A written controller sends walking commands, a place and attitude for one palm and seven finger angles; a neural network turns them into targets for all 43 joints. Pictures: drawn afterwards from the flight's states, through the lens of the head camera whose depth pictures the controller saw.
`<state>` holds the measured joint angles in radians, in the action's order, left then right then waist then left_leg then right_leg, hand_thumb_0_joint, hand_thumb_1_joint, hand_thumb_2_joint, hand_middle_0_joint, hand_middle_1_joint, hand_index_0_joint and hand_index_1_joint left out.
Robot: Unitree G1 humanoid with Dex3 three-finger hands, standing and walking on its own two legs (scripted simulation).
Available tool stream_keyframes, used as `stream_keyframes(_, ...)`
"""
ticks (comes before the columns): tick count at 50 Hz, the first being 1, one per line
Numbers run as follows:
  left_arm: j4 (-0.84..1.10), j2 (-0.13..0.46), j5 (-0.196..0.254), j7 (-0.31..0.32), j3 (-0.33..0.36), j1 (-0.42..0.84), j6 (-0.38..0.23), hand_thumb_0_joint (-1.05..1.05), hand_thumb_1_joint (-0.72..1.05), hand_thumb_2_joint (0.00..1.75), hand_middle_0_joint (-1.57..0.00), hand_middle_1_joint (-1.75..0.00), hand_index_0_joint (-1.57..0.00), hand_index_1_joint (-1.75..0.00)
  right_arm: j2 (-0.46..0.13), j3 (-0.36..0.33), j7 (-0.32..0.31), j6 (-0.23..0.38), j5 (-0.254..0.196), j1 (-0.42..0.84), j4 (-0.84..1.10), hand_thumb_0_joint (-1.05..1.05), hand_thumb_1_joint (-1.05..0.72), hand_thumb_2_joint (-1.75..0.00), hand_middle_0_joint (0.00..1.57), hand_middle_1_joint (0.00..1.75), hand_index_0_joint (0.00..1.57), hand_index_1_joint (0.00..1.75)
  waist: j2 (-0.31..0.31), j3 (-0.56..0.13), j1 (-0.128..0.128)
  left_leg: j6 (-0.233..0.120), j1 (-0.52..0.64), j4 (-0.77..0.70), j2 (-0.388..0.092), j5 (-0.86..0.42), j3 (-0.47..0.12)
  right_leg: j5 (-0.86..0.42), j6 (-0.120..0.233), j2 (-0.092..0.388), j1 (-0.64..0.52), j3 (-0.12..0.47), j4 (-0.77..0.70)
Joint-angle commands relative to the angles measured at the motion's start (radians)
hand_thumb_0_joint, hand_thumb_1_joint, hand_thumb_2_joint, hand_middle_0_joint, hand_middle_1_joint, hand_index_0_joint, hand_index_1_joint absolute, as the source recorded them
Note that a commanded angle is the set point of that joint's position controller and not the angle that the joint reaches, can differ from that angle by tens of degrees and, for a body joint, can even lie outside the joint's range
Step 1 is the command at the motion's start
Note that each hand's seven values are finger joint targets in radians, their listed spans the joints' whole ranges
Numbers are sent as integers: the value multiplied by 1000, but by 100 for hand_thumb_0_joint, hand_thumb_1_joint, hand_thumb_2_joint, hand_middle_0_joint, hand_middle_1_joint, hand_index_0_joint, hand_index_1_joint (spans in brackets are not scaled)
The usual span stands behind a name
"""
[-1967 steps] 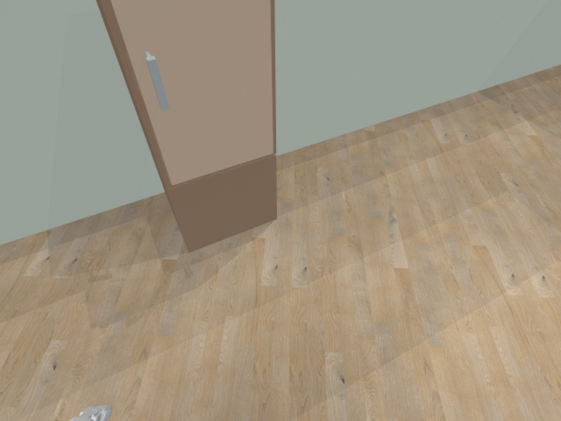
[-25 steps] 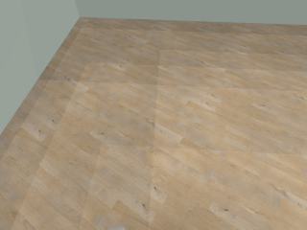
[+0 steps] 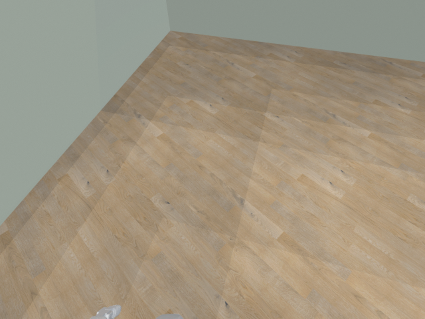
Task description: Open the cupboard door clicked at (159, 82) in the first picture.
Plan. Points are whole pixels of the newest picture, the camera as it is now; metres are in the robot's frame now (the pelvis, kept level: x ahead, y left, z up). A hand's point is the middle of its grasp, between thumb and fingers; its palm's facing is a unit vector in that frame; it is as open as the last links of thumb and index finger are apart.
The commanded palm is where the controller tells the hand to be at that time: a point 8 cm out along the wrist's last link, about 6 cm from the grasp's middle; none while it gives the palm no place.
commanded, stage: turn to face it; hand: left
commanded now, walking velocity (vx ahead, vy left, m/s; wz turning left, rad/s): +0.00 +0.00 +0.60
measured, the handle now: out of the picture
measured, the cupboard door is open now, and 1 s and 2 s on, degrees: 43 43 43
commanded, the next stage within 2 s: none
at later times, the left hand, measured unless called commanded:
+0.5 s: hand out of the picture +0.07 +0.21 -0.16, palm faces +0.32 -0.90 -0.31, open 7.4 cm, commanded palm none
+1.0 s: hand out of the picture +0.04 +0.17 -0.15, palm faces +0.59 -0.77 -0.26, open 7.4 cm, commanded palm none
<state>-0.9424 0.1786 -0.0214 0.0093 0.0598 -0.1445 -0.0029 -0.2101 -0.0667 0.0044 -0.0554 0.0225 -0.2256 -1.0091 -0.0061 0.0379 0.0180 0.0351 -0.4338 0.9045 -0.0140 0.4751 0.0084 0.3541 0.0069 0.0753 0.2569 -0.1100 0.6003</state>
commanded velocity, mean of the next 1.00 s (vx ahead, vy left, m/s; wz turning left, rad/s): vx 0.00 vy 0.00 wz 0.60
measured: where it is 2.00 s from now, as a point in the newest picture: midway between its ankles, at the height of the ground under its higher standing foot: outside the picture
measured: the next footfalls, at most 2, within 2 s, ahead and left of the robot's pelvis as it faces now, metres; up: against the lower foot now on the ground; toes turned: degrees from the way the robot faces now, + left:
left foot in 0.22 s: +0.09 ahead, +0.13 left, +0.00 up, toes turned +15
right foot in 0.50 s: +0.15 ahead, -0.16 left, +0.00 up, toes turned +15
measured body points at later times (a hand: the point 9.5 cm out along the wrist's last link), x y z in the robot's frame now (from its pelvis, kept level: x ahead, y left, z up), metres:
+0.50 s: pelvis +0.05 -0.04 -0.01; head +0.10 -0.04 +0.44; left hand +0.06 +0.25 -0.13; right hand +0.22 -0.26 -0.15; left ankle +0.05 +0.12 -0.73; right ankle +0.11 -0.17 -0.74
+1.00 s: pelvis +0.08 -0.06 +0.00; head +0.12 -0.03 +0.45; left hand +0.01 +0.21 -0.14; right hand +0.30 -0.22 -0.14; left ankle +0.02 +0.06 -0.73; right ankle +0.16 -0.18 -0.70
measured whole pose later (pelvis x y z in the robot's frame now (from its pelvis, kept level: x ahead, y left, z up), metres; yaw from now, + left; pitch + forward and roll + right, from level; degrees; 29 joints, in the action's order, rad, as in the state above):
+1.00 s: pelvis +0.08 -0.06 +0.00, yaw +36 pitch +1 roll +0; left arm -0.88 0.24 -0.01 0.00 0.07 -0.14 0.06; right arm -0.22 -0.06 0.01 -0.04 0.03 -0.17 -0.90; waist 0.00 0.09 0.01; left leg 0.02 -0.32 0.54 -0.01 0.24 -0.06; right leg 0.43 -0.07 0.06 0.41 -0.03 0.84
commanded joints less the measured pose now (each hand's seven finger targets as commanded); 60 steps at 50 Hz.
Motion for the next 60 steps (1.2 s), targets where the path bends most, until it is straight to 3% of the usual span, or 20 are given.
stream_keyframes(1, 44, 170, -6, 22, 34, -96, -15, 0, 90, 90, -20, -30, -20, -30, -52, -10, 10, 18, -8, 115, 127, 0, -90, -90, 20, 30, 20, 30, 202, 1, -40, 22, -159, 145, -46, 33, 41, -670, 124, 277, -171, 106, -229)
stream_keyframes(6, 40, 220, -6, 20, 43, -139, -20, 0, 90, 90, -20, -30, -20, -30, -39, 7, 22, 26, -10, 145, 158, 0, -90, -90, 20, 30, 20, 30, 211, -52, -53, 8, -45, -180, 2, -71, 140, -938, 80, 254, -274, 5, -114)
stream_keyframes(9, 67, 236, 7, 14, 47, -102, -20, 0, 90, 90, -20, -30, -20, -30, -109, -8, 18, 33, 0, 24, 147, 0, -90, -90, 20, 30, 20, 30, 166, -127, 25, -25, 214, -403, 20, -317, 151, -867, 15, 235, -174, -66, 93)
stream_keyframes(10, 91, 209, 13, 10, 43, -91, -15, 0, 90, 90, -20, -30, -20, -30, -193, -31, 14, 40, 10, -56, 135, 0, -90, -90, 20, 30, 20, 30, -16, -191, 68, -96, 424, -440, -134, -615, -28, -555, -38, 180, 31, -90, 282)
stream_keyframes(11, 139, 139, 21, 5, 22, -76, -11, 0, 90, 90, -20, -30, -20, -30, -313, -58, 8, 43, 9, -129, 135, 0, -90, -90, 20, 30, 20, 30, -315, -233, 100, -289, 545, -471, -438, -1083, -420, 281, -101, 37, 294, -61, 552)
stream_keyframes(12, 174, 172, 7, 16, 24, -34, 6, 0, 90, 90, -20, -30, -20, -30, -335, -56, 4, 34, 3, -159, 122, 0, -90, -90, 20, 30, 20, 30, -140, -230, 104, -335, 504, -461, -475, -945, -396, 328, -86, 35, 320, 76, 628)
stream_keyframes(22, 100, 160, 5, -6, 38, -181, 25, 0, 90, 90, -20, -30, -20, -30, -252, -49, -5, 13, 4, 175, 216, 0, -90, -90, 20, 30, 20, 30, -114, -57, -68, -123, -65, -483, -154, -128, -221, -32, -66, -54, -109, 21, -6)
stream_keyframes(23, 102, 210, -5, -1, 48, -217, 14, 0, 90, 90, -20, -30, -20, -30, -213, -47, 0, 9, -3, 182, 228, 0, -90, -90, 20, 30, 20, 30, 28, -51, -88, -67, -122, -353, -55, -47, -141, 35, -38, 34, -146, 121, -192)
stream_keyframes(24, 121, 306, -19, 9, 66, -209, 7, 0, 90, 90, -20, -30, -20, -30, -129, -36, 8, 9, -8, 168, 252, 0, -90, -90, 20, 30, 20, 30, 326, -46, -96, 2, -243, -76, 70, 92, -6, 143, 69, 314, -155, 464, -384)
stream_keyframes(27, 163, 249, -8, 20, 45, -64, 4, 0, 90, 90, -20, -30, -20, -30, -136, -40, 18, 6, -3, 158, 230, 0, -90, -90, 20, 30, 20, 30, 295, -33, -28, -3, -171, 339, -18, 38, -42, -106, 134, 316, 2, 359, -324)
stream_keyframes(29, 166, 213, -12, 23, 34, -30, 4, 0, 90, 90, -20, -30, -20, -30, -101, -27, 25, 6, -9, 135, 211, 0, -90, -90, 20, 30, 20, 30, 273, -41, -7, 14, -97, 188, -32, 35, 11, -408, 107, 258, -38, 152, -242)
stream_keyframes(34, 109, 260, -7, 17, 50, -141, -2, 0, 90, 90, -20, -30, -20, -30, -71, -6, 27, 21, -16, 148, 205, 0, -90, -90, 20, 30, 20, 30, 202, -90, -54, 9, 28, -244, 18, -58, 114, -711, 77, 263, -214, 61, -90)
stream_keyframes(36, 115, 249, 8, 12, 54, -111, 2, 0, 90, 90, -20, -30, -20, -30, -119, -17, 24, 30, -11, 57, 183, 0, -90, -90, 20, 30, 20, 30, 145, -127, 0, -14, 222, -454, 2, -283, 83, -598, 8, 243, -114, -6, 41)
stream_keyframes(38, 184, 142, 13, 4, 19, -54, 11, 0, 90, 90, -20, -30, -20, -30, -303, -63, 11, 37, 1, -73, 167, 0, -90, -90, 20, 30, 20, 30, -295, -170, 71, -248, 493, -517, -416, -942, -424, 293, -111, 55, 338, -26, 431)
stream_keyframes(39, 212, 163, 5, 7, 22, 7, 21, 0, 90, 90, -20, -30, -20, -30, -319, -65, 0, 33, 4, -118, 150, 0, -90, -90, 20, 30, 20, 30, -160, -153, 90, -300, 435, -500, -434, -869, -418, 286, -98, 48, 366, 69, 533)
stream_keyframes(50, 120, 143, 14, 0, 32, -110, 23, 0, 90, 90, -20, -30, -20, -30, -233, -50, -12, 22, 4, 118, 192, 0, -90, -90, 20, 30, 20, 30, -142, -83, -48, -142, 66, -482, -161, -392, -268, -46, -63, -62, -76, 53, -29)
stream_keyframes(51, 112, 184, 8, 6, 44, -155, 14, 0, 90, 90, -20, -30, -20, -30, -201, -48, -9, 19, -5, 134, 206, 0, -90, -90, 20, 30, 20, 30, -38, -80, -75, -94, -31, -396, -93, -259, -230, -72, -49, -1, -183, 114, -196)
stream_keyframes(53, 135, 319, -10, 18, 61, -144, 9, 0, 90, 90, -20, -30, -20, -30, -140, -42, 9, 17, -8, 138, 240, 0, -90, -90, 20, 30, 20, 30, 284, -60, -92, 2, -138, 95, 54, 144, -30, -41, 142, 423, -107, 487, -397)
stream_keyframes(56, 154, 207, -2, 25, 34, -24, 3, 0, 90, 90, -20, -30, -20, -30, -127, -39, 16, 2, -5, 111, 194, 0, -90, -90, 20, 30, 20, 30, 272, -40, -14, 12, -145, 309, -23, 19, -40, -353, 136, 275, -75, 233, -276)
stream_keyframes(60, 143, 218, -7, 22, 37, -59, 0, 0, 90, 90, -20, -30, -20, -30, -77, -21, 30, -3, -12, 140, 187, 0, -90, -90, 20, 30, 20, 30, 214, -35, -34, 27, -40, 44, -9, -3, 56, -507, 102, 247, -110, 86, -236)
